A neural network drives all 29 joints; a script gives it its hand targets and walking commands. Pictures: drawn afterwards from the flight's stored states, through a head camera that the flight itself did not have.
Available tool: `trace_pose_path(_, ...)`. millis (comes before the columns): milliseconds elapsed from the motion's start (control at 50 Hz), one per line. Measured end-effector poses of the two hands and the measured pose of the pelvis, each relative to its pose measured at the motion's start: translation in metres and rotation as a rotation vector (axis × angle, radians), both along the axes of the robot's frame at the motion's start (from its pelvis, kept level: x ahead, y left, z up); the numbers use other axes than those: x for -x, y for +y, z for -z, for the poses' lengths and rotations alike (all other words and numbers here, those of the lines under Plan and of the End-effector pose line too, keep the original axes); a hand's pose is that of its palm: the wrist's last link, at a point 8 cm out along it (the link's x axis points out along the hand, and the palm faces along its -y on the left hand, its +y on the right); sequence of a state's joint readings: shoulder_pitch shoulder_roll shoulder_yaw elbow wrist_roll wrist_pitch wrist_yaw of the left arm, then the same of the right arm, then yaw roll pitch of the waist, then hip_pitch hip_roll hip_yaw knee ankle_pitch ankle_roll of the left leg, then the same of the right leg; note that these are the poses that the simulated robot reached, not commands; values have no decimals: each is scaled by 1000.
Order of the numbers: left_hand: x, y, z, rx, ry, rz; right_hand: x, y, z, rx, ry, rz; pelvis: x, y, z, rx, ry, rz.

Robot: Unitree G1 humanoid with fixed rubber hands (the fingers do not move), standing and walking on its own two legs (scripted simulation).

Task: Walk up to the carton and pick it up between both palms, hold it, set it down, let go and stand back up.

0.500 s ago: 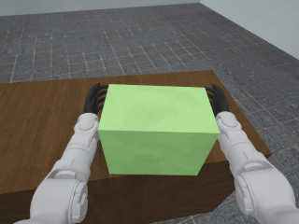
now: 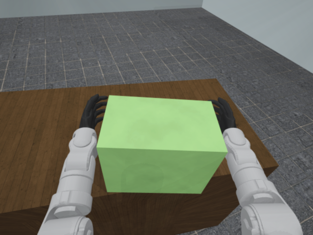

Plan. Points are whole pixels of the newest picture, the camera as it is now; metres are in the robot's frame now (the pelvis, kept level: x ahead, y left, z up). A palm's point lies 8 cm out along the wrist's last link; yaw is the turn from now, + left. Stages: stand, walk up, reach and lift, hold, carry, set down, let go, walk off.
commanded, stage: reach and lift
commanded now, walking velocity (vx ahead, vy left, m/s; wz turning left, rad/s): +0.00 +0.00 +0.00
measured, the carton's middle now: (158, 147) +0.35 +0.00 +0.04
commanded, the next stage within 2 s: none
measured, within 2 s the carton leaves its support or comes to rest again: leaves its support in 0.02 s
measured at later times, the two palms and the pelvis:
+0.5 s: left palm (78, 115) +0.35 +0.19 +0.15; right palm (230, 118) +0.36 -0.18 +0.15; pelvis -0.01 +0.00 +0.00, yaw +1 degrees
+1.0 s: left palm (70, 104) +0.35 +0.20 +0.19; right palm (235, 106) +0.36 -0.17 +0.19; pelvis -0.01 +0.00 +0.00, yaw +0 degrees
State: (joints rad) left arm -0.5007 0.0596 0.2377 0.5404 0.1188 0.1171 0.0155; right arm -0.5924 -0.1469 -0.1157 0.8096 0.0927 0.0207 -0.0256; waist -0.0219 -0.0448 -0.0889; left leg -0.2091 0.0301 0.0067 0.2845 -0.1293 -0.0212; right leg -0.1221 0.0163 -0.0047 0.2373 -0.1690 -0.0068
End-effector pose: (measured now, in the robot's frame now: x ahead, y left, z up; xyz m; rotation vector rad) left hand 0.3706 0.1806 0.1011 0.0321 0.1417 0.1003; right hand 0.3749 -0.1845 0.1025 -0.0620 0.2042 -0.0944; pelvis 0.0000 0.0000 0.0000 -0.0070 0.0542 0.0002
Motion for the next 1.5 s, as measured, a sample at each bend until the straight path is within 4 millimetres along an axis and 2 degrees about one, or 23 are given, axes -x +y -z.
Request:
trace_pose_path(320, 12, 7, -37, 8, -18, -5, 7, 7, -30, -14, -32, 0, 5, -1, 0, -1, -42, -18)
trace_pose_path(720, 20, 13, -73, 27, -32, -4, 15, 13, -65, -38, -47, 11, 17, 2, 0, -2, -87, -11)
trace_pose_path(1200, 31, 14, -105, 44, -61, -7, 23, 15, -107, -45, -86, 12, 13, 5, 0, 1, -128, -7)
trace_pose_path(1500, 35, 15, -128, 55, -60, -6, 27, 15, -131, -56, -86, 16, 20, 5, 0, 0, -137, 0)
